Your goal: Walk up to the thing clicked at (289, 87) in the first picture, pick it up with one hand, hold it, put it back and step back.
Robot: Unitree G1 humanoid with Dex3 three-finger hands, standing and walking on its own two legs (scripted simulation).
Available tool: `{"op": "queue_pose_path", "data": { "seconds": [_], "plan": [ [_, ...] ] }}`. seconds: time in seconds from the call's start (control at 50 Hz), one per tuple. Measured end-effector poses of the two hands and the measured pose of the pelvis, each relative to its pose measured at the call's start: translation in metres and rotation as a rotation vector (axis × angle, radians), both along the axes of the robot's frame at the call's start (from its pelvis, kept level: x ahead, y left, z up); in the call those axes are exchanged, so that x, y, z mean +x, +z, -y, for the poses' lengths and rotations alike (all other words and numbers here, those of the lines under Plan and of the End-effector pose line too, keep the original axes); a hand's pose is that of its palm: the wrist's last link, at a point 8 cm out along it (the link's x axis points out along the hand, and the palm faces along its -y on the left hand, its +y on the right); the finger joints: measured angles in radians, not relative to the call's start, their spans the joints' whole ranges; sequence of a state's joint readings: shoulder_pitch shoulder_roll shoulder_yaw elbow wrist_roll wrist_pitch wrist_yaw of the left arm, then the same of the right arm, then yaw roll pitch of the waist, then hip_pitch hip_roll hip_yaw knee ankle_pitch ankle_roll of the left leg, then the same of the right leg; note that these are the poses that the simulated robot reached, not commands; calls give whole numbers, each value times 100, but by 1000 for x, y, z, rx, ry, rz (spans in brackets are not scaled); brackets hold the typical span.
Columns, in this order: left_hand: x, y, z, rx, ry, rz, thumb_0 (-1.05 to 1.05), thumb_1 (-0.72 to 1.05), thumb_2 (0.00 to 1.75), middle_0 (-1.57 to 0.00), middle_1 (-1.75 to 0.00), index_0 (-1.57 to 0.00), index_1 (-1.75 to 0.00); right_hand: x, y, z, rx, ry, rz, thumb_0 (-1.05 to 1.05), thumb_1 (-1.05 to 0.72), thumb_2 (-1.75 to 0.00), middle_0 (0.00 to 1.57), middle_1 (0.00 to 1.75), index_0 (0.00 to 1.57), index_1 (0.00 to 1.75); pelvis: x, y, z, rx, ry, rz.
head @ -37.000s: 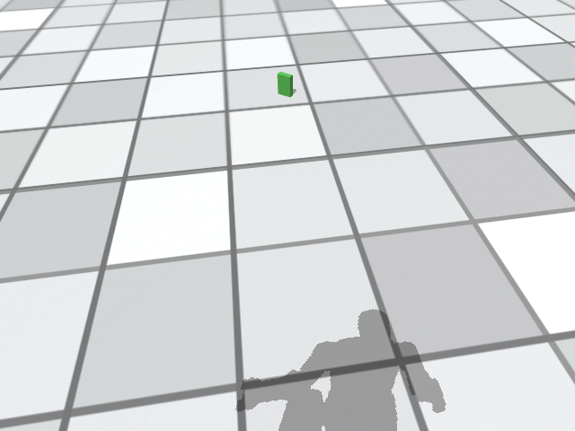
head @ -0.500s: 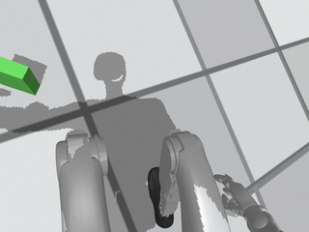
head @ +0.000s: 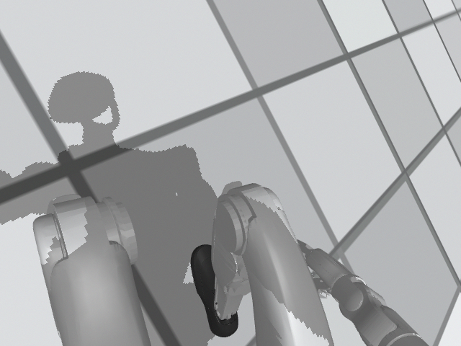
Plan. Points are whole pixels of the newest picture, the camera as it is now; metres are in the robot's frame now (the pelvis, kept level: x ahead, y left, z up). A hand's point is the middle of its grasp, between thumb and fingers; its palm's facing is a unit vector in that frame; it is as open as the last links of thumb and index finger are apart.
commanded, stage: close in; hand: left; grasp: from above
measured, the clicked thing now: out of the picture +0.46 +0.40 -0.22
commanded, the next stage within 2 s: rest palm in 0.86 s
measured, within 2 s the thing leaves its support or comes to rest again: neither
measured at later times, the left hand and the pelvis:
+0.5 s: hand out of the picture +0.40 +0.40 -0.16, palm faces +0.59 -0.80 +0.00, open 17.4 cm; pelvis -0.01 +0.01 -0.01, yaw -2 degrees
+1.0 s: hand out of the picture +0.41 +0.38 -0.17, palm faces +0.59 -0.81 +0.00, open 17.4 cm; pelvis -0.01 +0.01 -0.01, yaw -2 degrees
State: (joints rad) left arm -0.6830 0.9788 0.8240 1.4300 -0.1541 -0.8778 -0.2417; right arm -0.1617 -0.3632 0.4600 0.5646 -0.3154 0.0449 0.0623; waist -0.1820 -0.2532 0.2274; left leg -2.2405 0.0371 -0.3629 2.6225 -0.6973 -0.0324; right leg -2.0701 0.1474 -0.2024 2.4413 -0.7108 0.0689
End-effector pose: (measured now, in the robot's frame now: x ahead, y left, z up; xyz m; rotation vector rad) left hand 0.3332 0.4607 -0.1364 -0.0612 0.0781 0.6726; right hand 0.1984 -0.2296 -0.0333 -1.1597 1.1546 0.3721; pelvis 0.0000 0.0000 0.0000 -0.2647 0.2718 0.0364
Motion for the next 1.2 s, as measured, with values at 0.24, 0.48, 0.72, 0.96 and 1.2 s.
{"op": "queue_pose_path", "data": {
  "seconds": [0.24,0.48,0.72,0.96,1.2],
  "plan": [
    [8,-14,18,47,-33,-13,-1,-61,16,-3,-20,-7,-17,-22,-4,1,-28,-23,-46,0,-91,-90,20,30,20,30,-6,-7,-4,-14,-11,42],
    [15,-23,33,38,-39,5,-1,-61,17,-2,-19,-6,-17,-34,1,2,-50,-45,-65,0,-91,-90,21,30,20,30,-7,-9,-7,-27,-21,61],
    [21,-24,37,45,-41,22,-1,-61,18,-2,-18,-5,-16,-27,2,-1,-48,-32,-55,0,-91,-90,21,30,20,30,-6,-9,-8,-31,-25,64],
    [25,-28,47,40,-45,8,-1,-61,20,-1,-19,-5,-16,-24,0,-1,-41,-23,-49,-1,-90,-90,20,30,20,30,-7,-10,-6,-26,-30,69],
    [35,-30,48,45,-25,6,-1,-59,23,-2,-18,-5,-15,-34,1,2,-56,-42,-79,-1,-89,-90,21,30,20,30,-6,-9,-6,-29,-37,65]
  ]
}}
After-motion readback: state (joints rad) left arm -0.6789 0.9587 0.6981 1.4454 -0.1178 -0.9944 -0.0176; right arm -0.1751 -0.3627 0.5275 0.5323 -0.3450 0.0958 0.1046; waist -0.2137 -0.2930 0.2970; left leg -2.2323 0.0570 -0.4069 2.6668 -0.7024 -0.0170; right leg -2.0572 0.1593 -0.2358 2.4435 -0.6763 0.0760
